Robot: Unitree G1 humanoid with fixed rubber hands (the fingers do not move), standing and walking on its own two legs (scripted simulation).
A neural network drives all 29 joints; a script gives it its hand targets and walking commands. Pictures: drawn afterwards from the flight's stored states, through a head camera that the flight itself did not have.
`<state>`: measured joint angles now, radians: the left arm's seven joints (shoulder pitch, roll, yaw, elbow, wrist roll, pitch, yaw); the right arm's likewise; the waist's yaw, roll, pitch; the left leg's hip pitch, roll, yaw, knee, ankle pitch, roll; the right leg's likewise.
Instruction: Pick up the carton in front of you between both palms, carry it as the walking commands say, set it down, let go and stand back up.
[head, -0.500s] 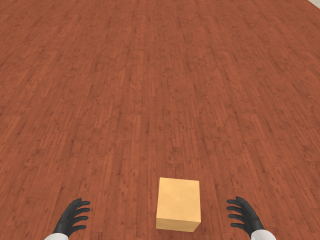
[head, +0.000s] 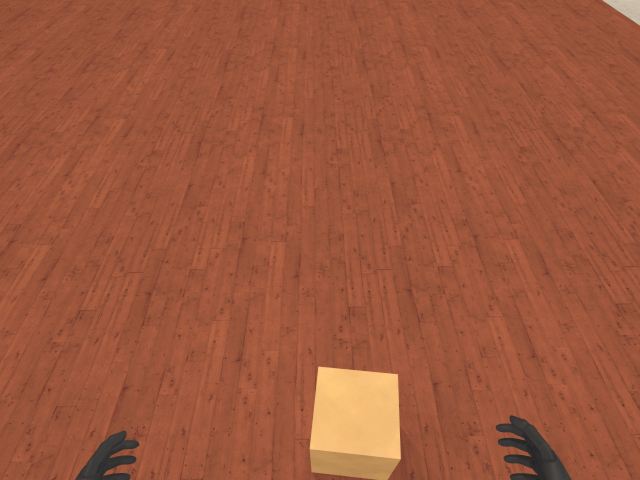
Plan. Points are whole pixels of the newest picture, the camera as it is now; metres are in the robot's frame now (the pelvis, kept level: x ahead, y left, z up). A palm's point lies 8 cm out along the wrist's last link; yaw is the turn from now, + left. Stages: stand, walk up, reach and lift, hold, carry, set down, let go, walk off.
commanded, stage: stand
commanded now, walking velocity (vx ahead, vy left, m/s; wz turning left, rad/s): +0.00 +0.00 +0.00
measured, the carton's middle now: (353, 424) +0.37 -0.09 -0.64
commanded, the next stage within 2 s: none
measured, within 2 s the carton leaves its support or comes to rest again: neither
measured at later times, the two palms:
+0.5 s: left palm out of the picture +0.12 +0.29 -0.08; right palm out of the picture +0.12 -0.30 -0.09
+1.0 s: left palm out of the picture +0.08 +0.30 -0.09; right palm out of the picture +0.08 -0.31 -0.09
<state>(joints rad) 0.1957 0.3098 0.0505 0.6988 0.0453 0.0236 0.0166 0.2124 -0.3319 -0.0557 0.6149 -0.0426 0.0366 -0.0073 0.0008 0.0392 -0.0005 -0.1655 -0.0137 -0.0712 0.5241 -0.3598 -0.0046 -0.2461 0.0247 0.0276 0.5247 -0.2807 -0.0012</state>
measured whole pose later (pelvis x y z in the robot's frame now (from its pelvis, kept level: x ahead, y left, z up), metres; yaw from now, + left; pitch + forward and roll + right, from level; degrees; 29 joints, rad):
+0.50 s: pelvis +0.00 -0.01 +0.00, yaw +1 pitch -1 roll +0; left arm 0.15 0.33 0.04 0.86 0.03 0.00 0.02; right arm 0.21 -0.36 -0.02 0.77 -0.03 0.00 -0.03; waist 0.00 0.03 0.01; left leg -0.12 -0.01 -0.08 0.46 -0.33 -0.01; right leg -0.20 0.03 0.01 0.48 -0.27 -0.01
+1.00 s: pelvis -0.02 -0.01 +0.01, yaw +0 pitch -2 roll +0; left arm 0.12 0.36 0.02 0.99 0.02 -0.01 0.01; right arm 0.19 -0.38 -0.01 0.90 -0.02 -0.01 -0.02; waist 0.01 0.02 0.02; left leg -0.08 -0.01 -0.08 0.39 -0.27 -0.01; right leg -0.17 0.02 0.02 0.41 -0.20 -0.01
